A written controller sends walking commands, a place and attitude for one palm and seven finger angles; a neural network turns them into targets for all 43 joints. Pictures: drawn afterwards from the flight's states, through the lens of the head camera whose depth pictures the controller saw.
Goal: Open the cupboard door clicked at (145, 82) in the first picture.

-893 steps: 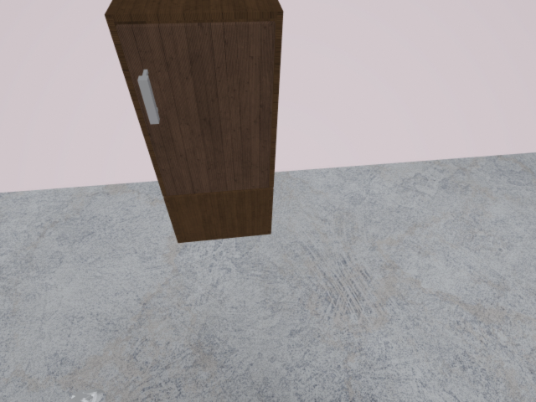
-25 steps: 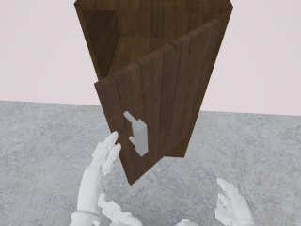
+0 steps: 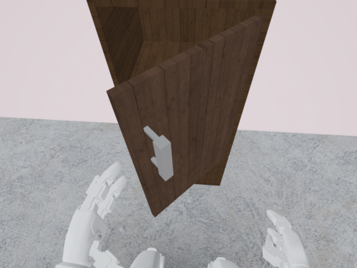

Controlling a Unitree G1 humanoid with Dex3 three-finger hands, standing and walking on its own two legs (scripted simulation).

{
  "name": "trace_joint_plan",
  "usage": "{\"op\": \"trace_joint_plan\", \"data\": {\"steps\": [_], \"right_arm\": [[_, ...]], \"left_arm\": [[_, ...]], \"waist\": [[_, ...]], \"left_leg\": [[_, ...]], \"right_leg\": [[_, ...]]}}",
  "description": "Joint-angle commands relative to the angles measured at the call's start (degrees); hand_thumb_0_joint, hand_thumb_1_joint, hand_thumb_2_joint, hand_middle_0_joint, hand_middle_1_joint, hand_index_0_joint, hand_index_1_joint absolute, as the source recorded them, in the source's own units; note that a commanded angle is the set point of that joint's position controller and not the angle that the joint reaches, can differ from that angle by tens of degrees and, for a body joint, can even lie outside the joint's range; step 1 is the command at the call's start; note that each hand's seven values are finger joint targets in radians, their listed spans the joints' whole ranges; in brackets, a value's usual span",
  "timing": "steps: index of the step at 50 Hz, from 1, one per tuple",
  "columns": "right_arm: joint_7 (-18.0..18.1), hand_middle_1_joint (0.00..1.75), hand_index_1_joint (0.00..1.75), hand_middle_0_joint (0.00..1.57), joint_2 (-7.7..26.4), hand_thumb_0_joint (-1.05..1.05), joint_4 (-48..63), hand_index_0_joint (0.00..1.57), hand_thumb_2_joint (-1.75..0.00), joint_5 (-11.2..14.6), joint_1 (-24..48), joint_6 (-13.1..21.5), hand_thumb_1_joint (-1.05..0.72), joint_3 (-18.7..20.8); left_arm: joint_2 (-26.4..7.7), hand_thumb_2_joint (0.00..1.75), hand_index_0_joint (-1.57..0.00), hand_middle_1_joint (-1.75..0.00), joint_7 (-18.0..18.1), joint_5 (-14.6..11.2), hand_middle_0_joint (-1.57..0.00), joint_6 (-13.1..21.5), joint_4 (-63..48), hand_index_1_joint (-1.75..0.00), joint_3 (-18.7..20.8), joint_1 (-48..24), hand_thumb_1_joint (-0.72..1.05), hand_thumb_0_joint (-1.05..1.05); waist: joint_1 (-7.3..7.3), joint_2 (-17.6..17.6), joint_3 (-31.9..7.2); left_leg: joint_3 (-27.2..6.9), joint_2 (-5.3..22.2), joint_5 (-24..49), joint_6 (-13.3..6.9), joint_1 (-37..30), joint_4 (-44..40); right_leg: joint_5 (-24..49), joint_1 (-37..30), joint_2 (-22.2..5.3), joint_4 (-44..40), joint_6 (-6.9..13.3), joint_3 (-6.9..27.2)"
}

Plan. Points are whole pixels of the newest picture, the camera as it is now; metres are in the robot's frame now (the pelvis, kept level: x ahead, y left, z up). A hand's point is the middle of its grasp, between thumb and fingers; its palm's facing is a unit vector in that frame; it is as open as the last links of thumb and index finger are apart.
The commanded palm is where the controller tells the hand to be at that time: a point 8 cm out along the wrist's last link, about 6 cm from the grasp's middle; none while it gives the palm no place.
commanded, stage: draw the hand back to the body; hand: left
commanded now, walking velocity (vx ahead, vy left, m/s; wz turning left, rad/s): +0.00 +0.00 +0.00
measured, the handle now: (157, 153) +0.34 +0.07 +0.08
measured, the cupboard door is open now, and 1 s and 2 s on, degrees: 46 46 46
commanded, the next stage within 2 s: step back with the hand held close in 1.50 s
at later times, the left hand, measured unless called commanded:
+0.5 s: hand (68, 213) +0.19 +0.18 +0.15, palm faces +0.03 -0.98 -0.19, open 15.8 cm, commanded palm +0.16 +0.24 +0.17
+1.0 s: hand out of the picture +0.22 +0.26 +0.22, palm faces +0.37 -0.84 -0.40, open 10.5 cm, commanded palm +0.17 +0.31 +0.24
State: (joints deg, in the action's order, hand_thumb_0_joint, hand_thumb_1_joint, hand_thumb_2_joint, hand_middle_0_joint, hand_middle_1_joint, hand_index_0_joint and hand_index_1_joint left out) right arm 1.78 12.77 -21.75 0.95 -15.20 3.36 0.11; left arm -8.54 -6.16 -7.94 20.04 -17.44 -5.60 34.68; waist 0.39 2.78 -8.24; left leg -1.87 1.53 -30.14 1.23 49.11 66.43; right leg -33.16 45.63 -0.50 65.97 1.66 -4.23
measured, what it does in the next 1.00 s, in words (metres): rises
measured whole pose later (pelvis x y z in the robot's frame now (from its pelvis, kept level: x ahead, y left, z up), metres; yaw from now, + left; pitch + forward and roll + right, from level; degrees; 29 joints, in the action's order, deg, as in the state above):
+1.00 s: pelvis +0.03 +0.02 +0.09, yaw -1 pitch -3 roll +0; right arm 5.6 12.4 -33.7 0.2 -11.9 6.7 -3.6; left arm -19.1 6.9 -3.0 2.2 -24.8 14.3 30.4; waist 3.6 3.2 -0.6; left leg 0.9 0.0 -16.6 -0.6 9.5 28.8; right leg -18.0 6.5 -1.3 27.3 -0.6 -2.0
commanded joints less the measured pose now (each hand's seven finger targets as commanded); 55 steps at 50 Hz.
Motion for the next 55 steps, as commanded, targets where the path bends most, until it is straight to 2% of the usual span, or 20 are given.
{"op": "trace_joint_plan", "data": {"steps": [1, 7, 8, 12, 16, 18, 21, 22, 23, 24, 26, 27, 28, 30, 34, 41, 43, 44, 46, 55], "right_arm": [[0.7, 0.30, 0.30, 0.20, 4.8, 0.00, 10.6, 0.20, -0.90, 0.4, 3.2, 2.8, -0.90, 2.1], [1.8, 0.30, 0.30, 0.20, 5.2, 0.00, 9.4, 0.20, -0.90, 1.0, 4.3, 2.9, -0.90, 1.4], [1.9, 0.30, 0.30, 0.20, 5.3, 0.00, 9.4, 0.20, -0.90, 1.2, 4.3, 3.2, -0.90, 1.3], [2.2, 0.30, 0.30, 0.20, 5.7, 0.00, 8.8, 0.20, -0.90, 1.3, 4.3, 4.4, -0.90, 1.1], [2.1, 0.30, 0.30, 0.20, 5.6, 0.00, 8.4, 0.20, -0.90, 1.7, 4.2, 5.4, -0.90, 0.8], [2.1, 0.30, 0.30, 0.20, 5.6, 0.00, 8.2, 0.20, -0.90, 1.8, 4.2, 5.8, -0.90, 0.9], [2.1, 0.30, 0.30, 0.20, 5.7, 0.00, 7.6, 0.20, -0.90, 1.9, 4.4, 6.1, -0.90, 0.7], [4.0, 0.30, 0.30, 0.20, 5.3, 0.00, 7.6, 0.20, -0.90, 1.2, 4.9, 5.2, -0.90, 0.6], [4.6, 0.30, 0.30, 0.20, 4.4, 0.00, 8.0, 0.20, -0.90, 0.8, 5.3, 4.9, -0.90, -0.2], [4.9, 0.30, 0.30, 0.20, 4.1, 0.00, 6.5, 0.20, -0.90, 0.8, 4.7, 4.4, -0.90, -0.3], [5.2, 0.30, 0.30, 0.20, 4.5, 0.00, 5.9, 0.20, -0.90, 0.5, 5.2, 3.9, -0.90, -0.7], [5.4, 0.30, 0.30, 0.20, 4.7, 0.00, 5.1, 0.20, -0.90, 0.4, 5.8, 4.1, -0.90, -0.8], [5.5, 0.30, 0.30, 0.20, 5.0, 0.00, 5.1, 0.20, -0.90, 0.3, 6.2, 4.3, -0.90, -1.0], [5.5, 0.30, 0.30, 0.20, 5.0, 0.00, 4.1, 0.20, -0.90, 0.1, 6.4, 4.8, -0.90, -1.3], [5.5, 0.30, 0.30, 0.20, 5.1, 0.00, 2.0, 0.20, -0.90, -0.3, 7.7, 5.9, -0.90, -1.5], [4.7, 0.30, 0.30, 0.20, 5.3, 0.00, -1.0, 0.20, -0.90, -0.8, 9.5, 6.9, -0.90, -1.4], [4.5, 0.30, 0.30, 0.20, 5.3, 0.00, -1.8, 0.20, -0.90, -0.9, 10.0, 6.8, -0.90, -1.4], [4.3, 0.30, 0.30, 0.20, 5.3, 0.00, -2.1, 0.20, -0.90, -0.9, 10.1, 6.7, -0.90, -1.4], [4.2, 0.30, 0.30, 0.20, 5.4, 0.00, -2.6, 0.20, -0.90, -1.0, 10.5, 6.6, -0.90, -1.0], [4.1, 0.30, 0.30, 0.20, 5.8, 0.00, -4.4, 0.20, -0.90, -1.1, 11.6, 5.6, -0.90, -0.1]], "left_arm": [[-6.0, 0.30, -0.15, -0.30, 1.4, -0.9, -0.15, 2.6, -17.6, -0.30, 5.7, -0.2, -0.50, 0.00], [-6.2, 0.30, -0.15, -0.30, -0.4, -3.3, -0.15, -1.7, -14.5, -0.30, 8.5, 0.9, -0.50, 0.00], [-6.5, 0.30, -0.15, -0.30, -1.0, -3.6, -0.15, -2.1, -15.3, -0.30, 8.4, 0.1, -0.50, 0.00], [-8.2, 0.30, -0.15, -0.30, -2.8, -5.5, -0.15, -2.7, -16.6, -0.30, 10.8, -0.2, -0.50, 0.00], [-8.9, 0.30, -0.15, -0.30, -3.7, -6.5, -0.15, -3.4, -18.6, -0.30, 12.3, 0.0, -0.50, 0.00], [-9.2, 0.33, -0.15, -0.30, -3.9, -6.7, -0.15, -4.0, -19.7, -0.30, 13.0, 0.8, -0.43, 0.00], [-10.4, 0.37, -0.16, -0.30, -4.4, -7.4, -0.16, -5.4, -19.8, -0.30, 15.0, 0.5, -0.32, 0.00], [-18.9, 0.39, -0.16, -0.30, 3.0, 0.9, -0.16, -8.7, -21.8, -0.30, 17.3, 2.6, -0.29, 0.00], [-13.8, 0.40, -0.16, -0.30, 6.2, 1.8, -0.16, -10.7, -24.0, -0.30, 14.5, 2.5, -0.26, 0.00], [-12.8, 0.42, -0.16, -0.30, 8.3, 3.0, -0.16, -12.5, -21.8, -0.30, 14.1, 3.5, -0.22, 0.00], [-13.7, 0.45, -0.16, -0.30, 10.8, 4.5, -0.16, -14.1, -22.9, -0.30, 14.5, 1.8, -0.15, 0.00], [-14.1, 0.47, -0.16, -0.30, 11.7, 5.0, -0.16, -14.5, -21.9, -0.30, 15.0, 1.0, -0.12, 0.00], [-14.0, 0.48, -0.16, -0.30, 12.3, 5.4, -0.16, -14.7, -22.7, -0.30, 14.6, 0.3, -0.08, 0.00], [-14.7, 0.51, -0.17, -0.30, 13.3, 5.9, -0.17, -14.9, -23.0, -0.30, 15.4, -1.1, -0.01, 0.00], [-15.7, 0.57, -0.17, -0.30, 14.5, 6.2, -0.17, -15.1, -21.5, -0.30, 17.7, -2.5, 0.13, 0.00], [-17.2, 0.68, -0.18, -0.30, 14.5, 5.9, -0.18, -14.4, -20.5, -0.30, 22.1, -5.3, 0.37, 0.00], [-17.4, 0.70, -0.18, -0.30, 14.4, 5.8, -0.18, -14.3, -19.9, -0.30, 23.2, -5.6, 0.44, 0.00], [-17.6, 0.72, -0.19, -0.30, 14.3, 5.7, -0.19, -14.3, -19.9, -0.30, 23.7, -6.7, 0.48, 0.00], [-18.8, 0.75, -0.19, -0.30, 14.3, 5.4, -0.19, -14.1, -19.7, -0.30, 25.8, -7.3, 0.55, 0.00], [-21.8, 0.88, -0.20, -0.30, 14.3, 4.5, -0.20, -13.2, -19.2, -0.30, 31.7, -13.3, 0.87, 0.00]], "waist": [[0.15, -2.7, -9.8], [-0.51, -5.5, -5.2], [-0.66, -3.9, -4.2], [-0.28, -3.6, -4.5], [0.40, 0.0, -3.7], [0.69, 0.2, -4.9], [0.72, -0.8, -3.1], [3.71, -2.1, -4.0], [2.02, -1.1, -1.3], [1.69, 0.2, 0.5], [1.52, 0.0, 1.1], [1.45, -2.6, 1.3], [1.35, -1.6, 1.3], [1.46, 0.8, 1.7], [1.91, -1.0, 3.1], [2.87, -0.8, 4.2], [3.10, 1.8, 4.6], [3.04, 1.4, 5.5], [3.34, 0.1, 4.7], [3.57, 1.5, 4.4]], "left_leg": [[1.0, -2.9, 11.6, -2.6, -9.2, -10.6], [0.9, -2.7, 10.8, -2.7, -10.7, -13.2], [1.0, -2.6, 10.6, -2.7, -11.4, -13.8], [0.4, -2.5, 11.8, -2.7, -14.1, -16.1], [0.1, -2.4, 13.7, -2.5, -17.3, -18.5], [0.0, -2.3, 16.0, -2.5, -18.9, -19.3], [-0.3, -2.2, 16.1, -2.4, -19.7, -20.8], [0.6, -1.4, 16.4, -2.6, -20.4, -23.2], [1.2, -1.7, 16.2, -2.7, -22.1, -24.0], [1.4, -1.4, 15.8, -2.7, -23.1, -24.6], [1.3, -1.3, 16.8, -2.8, -25.5, -26.2], [1.0, -1.2, 17.4, -2.9, -26.4, -27.0], [0.9, -1.1, 17.7, -2.9, -27.7, -28.2], [0.6, -1.1, 17.8, -2.8, -30.1, -30.6], [0.5, -0.9, 19.2, -2.7, -33.5, -34.7], [0.7, -0.6, 26.0, -2.2, -38.6, -39.9], [0.9, -0.4, 28.4, -2.0, -40.0, -41.1], [0.7, -0.3, 28.6, -1.8, -40.2, -41.8], [1.3, -0.3, 29.1, -2.0, -41.4, -42.4], [2.3, -0.6, 30.9, -2.1, -44.7, -44.2]], "right_leg": [[14.9, -9.5, 1.1, -15.2, -0.7, 3.7], [13.2, -11.8, 1.0, -20.0, -1.4, 4.2], [13.0, -11.4, 1.0, -20.3, -1.4, 3.8], [14.4, -13.5, 1.3, -21.2, -1.3, 2.8], [17.2, -14.2, 1.8, -21.1, -0.9, 0.9], [19.9, -15.7, 1.9, -21.0, -0.9, 0.3], [20.3, -16.4, 2.1, -22.1, -1.0, -0.2], [19.7, -19.0, 0.3, -26.1, 0.0, 3.3], [19.3, -18.4, 0.0, -27.9, -0.4, 3.2], [18.8, -18.6, -0.2, -28.8, -0.6, 2.6], [19.3, -20.0, -0.1, -30.1, -0.7, 1.7], [19.6, -21.2, 0.1, -31.3, -0.7, 1.6], [20.0, -22.0, -0.1, -31.6, -0.8, 1.5], [19.7, -23.6, -0.1, -32.9, -0.7, 1.2], [20.8, -27.3, 0.0, -35.9, -0.8, 0.8], [26.3, -34.2, 0.1, -39.7, -0.7, 0.5], [27.5, -35.6, -0.1, -40.5, -0.6, 0.6], [27.5, -35.8, 0.1, -41.1, -0.6, 0.5], [28.8, -37.2, 0.2, -42.1, -0.7, 0.8], [31.9, -39.9, 0.4, -45.0, -0.8, 1.4]]}}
